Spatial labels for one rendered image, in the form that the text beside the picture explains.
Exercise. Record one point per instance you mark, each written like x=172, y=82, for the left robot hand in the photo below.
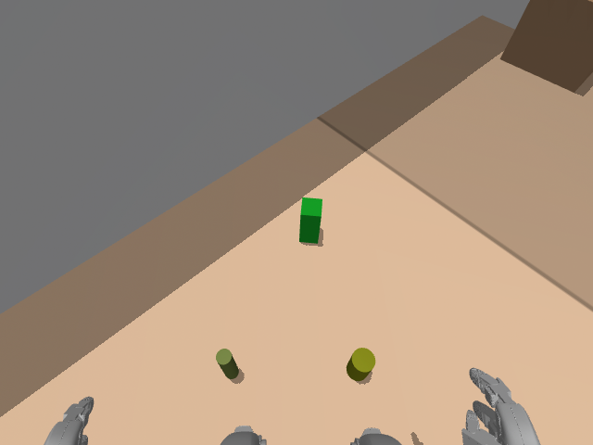
x=75, y=418

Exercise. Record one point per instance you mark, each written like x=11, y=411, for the right robot hand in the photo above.
x=509, y=424

